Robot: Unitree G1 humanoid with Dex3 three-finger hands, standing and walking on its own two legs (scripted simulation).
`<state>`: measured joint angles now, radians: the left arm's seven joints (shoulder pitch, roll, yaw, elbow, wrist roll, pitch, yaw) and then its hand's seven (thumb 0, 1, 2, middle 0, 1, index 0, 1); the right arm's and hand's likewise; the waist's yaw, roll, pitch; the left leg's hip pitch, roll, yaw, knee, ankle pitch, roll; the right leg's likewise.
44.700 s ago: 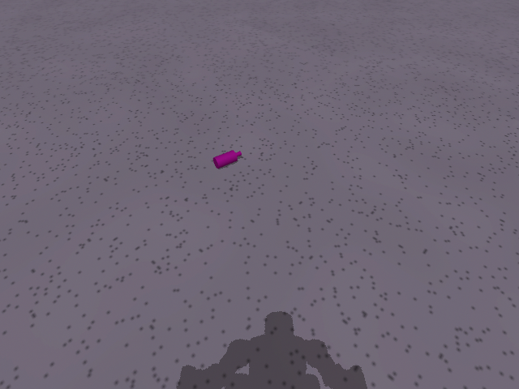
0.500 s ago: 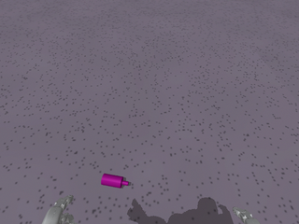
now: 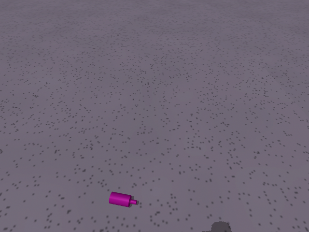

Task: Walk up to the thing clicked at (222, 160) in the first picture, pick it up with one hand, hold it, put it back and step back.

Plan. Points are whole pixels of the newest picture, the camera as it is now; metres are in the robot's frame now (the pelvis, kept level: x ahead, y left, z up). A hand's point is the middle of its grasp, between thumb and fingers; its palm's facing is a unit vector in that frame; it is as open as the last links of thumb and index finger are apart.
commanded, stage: stand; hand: left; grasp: from above
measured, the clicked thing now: (123, 199) +0.48 +0.22 -0.74
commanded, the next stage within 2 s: step back in 1.82 s
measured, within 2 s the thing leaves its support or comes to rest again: neither
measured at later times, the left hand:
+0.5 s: hand out of the picture +0.05 +0.23 -0.15, palm faces +0.02 -0.94 -0.34, open 7.4 cm
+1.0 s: hand out of the picture +0.08 +0.23 -0.15, palm faces +0.01 -0.94 -0.33, open 7.4 cm
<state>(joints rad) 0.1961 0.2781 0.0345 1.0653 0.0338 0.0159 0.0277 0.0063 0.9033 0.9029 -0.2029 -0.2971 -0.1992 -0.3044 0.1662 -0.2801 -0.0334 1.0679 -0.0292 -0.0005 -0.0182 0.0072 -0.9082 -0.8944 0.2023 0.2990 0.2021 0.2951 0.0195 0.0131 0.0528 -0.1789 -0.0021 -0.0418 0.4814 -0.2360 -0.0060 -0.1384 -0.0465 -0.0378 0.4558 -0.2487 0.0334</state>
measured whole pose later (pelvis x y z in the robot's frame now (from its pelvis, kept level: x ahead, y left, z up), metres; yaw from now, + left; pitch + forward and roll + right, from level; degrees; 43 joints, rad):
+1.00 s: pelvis +0.01 -0.01 +0.01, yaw -1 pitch -3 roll +0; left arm 0.10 0.31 0.03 1.16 0.02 0.00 0.01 0.00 0.90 0.90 -0.20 -0.30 -0.20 -0.30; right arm 0.11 -0.33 -0.01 1.14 -0.02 -0.01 -0.01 0.01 -0.91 -0.89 0.20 0.30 0.20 0.30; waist 0.01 0.02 0.06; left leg -0.11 0.02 -0.04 0.35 -0.18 -0.03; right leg -0.08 -0.02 -0.04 0.33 -0.20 0.01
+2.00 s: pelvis -0.01 -0.01 +0.00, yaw +0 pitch -2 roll +0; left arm 0.06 0.35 0.07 1.03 0.01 0.02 0.01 0.00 0.90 0.90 -0.20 -0.30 -0.20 -0.30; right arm 0.06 -0.39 -0.04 1.03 0.00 0.03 0.01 0.00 -0.91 -0.89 0.20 0.30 0.20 0.29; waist -0.01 0.02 0.16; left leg -0.30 -0.01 -0.05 0.68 -0.34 0.02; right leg -0.21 -0.04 -0.04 0.49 -0.24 0.01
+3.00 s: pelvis -0.21 +0.04 -0.01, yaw -1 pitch -2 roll -2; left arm 0.13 0.39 0.08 0.82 0.01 0.08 0.02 0.00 0.90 0.90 -0.20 -0.30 -0.20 -0.30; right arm 0.16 -0.34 -0.03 0.88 -0.04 0.03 0.00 0.01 -0.91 -0.89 0.21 0.30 0.21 0.30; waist 0.00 -0.04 0.17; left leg -0.27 -0.01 -0.05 0.58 -0.27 0.03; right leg -0.47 0.13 0.16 1.16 -0.50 -0.02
